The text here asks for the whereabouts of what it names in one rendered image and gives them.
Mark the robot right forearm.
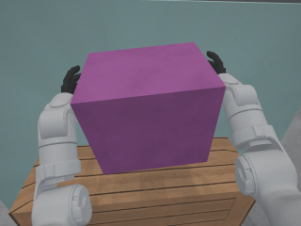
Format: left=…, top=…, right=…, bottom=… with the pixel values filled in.
left=218, top=73, right=298, bottom=186

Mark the carton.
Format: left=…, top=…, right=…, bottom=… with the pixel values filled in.
left=70, top=42, right=226, bottom=175

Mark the right robot upper arm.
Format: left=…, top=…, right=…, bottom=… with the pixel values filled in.
left=234, top=149, right=301, bottom=226

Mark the pedestal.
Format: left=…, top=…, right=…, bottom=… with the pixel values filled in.
left=8, top=137, right=256, bottom=226

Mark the right robot hand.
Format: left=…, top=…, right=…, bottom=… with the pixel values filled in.
left=206, top=51, right=226, bottom=74

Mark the left robot upper arm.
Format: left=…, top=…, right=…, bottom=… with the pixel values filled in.
left=32, top=184, right=92, bottom=226

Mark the left robot hand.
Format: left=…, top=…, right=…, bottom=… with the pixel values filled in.
left=61, top=65, right=81, bottom=95

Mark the robot left forearm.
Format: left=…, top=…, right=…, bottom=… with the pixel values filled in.
left=31, top=92, right=82, bottom=226

